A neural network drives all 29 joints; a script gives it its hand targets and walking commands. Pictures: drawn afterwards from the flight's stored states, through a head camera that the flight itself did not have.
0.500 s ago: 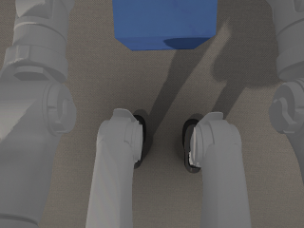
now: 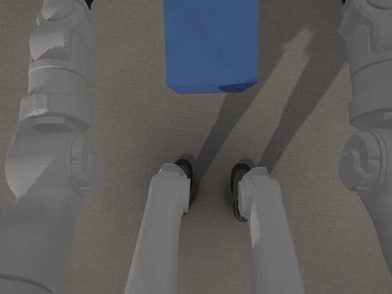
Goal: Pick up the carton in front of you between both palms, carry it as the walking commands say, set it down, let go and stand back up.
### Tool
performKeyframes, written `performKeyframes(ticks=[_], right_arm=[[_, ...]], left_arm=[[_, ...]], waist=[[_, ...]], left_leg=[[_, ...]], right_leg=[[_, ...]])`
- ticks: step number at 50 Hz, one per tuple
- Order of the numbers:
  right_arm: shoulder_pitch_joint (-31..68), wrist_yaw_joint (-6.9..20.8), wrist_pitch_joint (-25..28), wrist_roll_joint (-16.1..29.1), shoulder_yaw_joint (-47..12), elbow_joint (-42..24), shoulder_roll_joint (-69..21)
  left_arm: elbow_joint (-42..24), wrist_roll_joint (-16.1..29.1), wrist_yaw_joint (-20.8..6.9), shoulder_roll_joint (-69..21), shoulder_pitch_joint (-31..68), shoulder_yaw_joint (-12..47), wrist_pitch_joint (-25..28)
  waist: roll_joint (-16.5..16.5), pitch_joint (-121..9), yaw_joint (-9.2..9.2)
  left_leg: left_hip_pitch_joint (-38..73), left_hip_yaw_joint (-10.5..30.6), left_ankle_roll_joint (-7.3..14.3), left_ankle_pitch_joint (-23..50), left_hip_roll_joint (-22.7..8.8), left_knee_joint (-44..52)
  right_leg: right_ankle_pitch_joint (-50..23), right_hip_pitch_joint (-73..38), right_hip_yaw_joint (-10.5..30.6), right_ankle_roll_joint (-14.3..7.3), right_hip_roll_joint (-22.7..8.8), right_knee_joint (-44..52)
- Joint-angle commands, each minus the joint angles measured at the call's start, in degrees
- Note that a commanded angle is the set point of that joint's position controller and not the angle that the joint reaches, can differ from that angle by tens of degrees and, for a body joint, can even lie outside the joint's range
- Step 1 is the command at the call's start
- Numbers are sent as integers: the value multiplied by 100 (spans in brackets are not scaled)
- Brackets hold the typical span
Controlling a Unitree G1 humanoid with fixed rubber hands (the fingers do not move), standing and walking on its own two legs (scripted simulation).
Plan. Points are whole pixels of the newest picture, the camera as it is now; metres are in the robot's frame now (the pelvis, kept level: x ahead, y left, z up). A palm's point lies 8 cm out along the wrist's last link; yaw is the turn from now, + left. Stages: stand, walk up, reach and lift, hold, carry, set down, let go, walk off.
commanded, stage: set down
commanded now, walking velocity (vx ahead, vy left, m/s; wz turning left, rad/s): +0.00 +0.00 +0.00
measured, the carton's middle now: (210, 52) +0.56 +0.02 -0.43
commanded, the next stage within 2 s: let go in 0.20 s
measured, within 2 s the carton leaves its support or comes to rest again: neither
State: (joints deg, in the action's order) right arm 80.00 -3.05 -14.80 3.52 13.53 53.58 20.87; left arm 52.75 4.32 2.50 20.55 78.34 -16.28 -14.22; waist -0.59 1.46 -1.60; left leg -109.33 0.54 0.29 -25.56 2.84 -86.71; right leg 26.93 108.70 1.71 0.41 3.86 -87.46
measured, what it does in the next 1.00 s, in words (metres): rises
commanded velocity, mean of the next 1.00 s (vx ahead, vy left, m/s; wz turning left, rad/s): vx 0.00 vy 0.00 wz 0.00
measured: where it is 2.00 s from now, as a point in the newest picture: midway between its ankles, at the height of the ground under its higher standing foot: (211, 199)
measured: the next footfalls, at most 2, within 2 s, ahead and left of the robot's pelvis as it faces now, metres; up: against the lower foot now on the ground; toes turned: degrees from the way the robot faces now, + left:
none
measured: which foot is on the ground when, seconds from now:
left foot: down 0.00-1.00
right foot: down 0.00-1.00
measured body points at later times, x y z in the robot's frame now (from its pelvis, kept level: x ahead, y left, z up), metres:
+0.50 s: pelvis +0.04 +0.00 +0.13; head +0.34 +0.01 +0.47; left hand +0.51 +0.23 +0.00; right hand +0.52 -0.20 +0.00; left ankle +0.09 +0.11 -0.52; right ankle +0.08 -0.11 -0.52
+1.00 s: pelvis +0.08 +0.00 +0.21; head +0.21 +0.00 +0.64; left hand +0.32 +0.23 +0.11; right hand +0.34 -0.23 +0.11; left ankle +0.09 +0.11 -0.52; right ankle +0.08 -0.11 -0.52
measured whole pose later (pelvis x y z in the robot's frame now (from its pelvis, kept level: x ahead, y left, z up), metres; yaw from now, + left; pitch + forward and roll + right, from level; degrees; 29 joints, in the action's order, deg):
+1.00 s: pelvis +0.08 +0.00 +0.21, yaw +0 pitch +16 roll +0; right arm 2.9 2.3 -0.5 -1.0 6.3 31.3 10.9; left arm 31.0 -0.2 -3.6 11.1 1.9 -6.1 -0.1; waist 0.1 -0.6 -0.8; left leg -34.9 2.5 0.6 -14.1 2.2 -32.7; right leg 15.0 34.2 3.1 -0.7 2.6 -33.0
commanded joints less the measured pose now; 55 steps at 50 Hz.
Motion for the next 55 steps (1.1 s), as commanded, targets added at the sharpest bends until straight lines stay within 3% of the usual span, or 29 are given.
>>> performKeyframes(ticks=[1, 14, 19, 25, 32, 37, 47, 55], right_arm=[[1462, 55, 170, -113, 154, -583, 629], [536, 188, 356, -718, 510, -607, 288], [-751, 155, 330, -993, 415, -1262, 46], [-2248, 210, 640, -901, 184, -2115, -251], [-4073, 316, 1037, -771, -27, -2121, -478], [-5280, 380, 1289, -721, -177, -2177, -529], [-7287, 524, 1536, -451, -590, -2725, -526], [-8707, 588, 1525, -370, -850, -3160, -455]], left_arm=[[-590, -108, -69, 692, 1403, -140, 164], [-608, -773, -295, 389, 566, -464, 362], [-1148, -1088, -431, 323, -679, -328, 363], [-1968, -993, -545, 41, -2222, -33, 634], [-1960, -752, -613, -255, -4038, 210, 1026], [-2033, -660, -609, -366, -5208, 406, 1276], [-2674, -436, -606, -402, -7264, 859, 1523], [-3162, -435, -581, -390, -8596, 1157, 1463]], waist=[[-87, -6629, -78], [-50, -6348, -56], [6, -6722, -31], [88, -6196, -34], [57, -5234, 20], [94, -4591, 61], [45, -2648, 71], [58, -1300, 108]], left_leg=[[4174, -178, -163, 2566, 136, 964], [5280, -150, -180, 2912, 55, 2537], [6205, -150, -128, 3471, 57, 3049], [7129, 33, -113, 4133, -37, 3590], [7793, 226, -132, 4275, -129, 4118], [8250, 280, -128, 4015, -174, 4512], [8878, 149, -86, 2522, -186, 5539], [9895, 86, -94, 2440, -139, 6205]], right_leg=[[-2237, -3449, -286, 126, 131, 1056], [-2693, -4756, -222, 166, 61, 2711], [-3282, -5738, -172, 162, 51, 3208], [-3608, -6023, -86, 126, 8, 3761], [-3483, -6335, -7, 136, -81, 4344], [-3195, -6779, 39, 121, -132, 4773], [-2408, -8576, 81, 56, -245, 5688], [-2437, -9643, 48, 47, -256, 6338]])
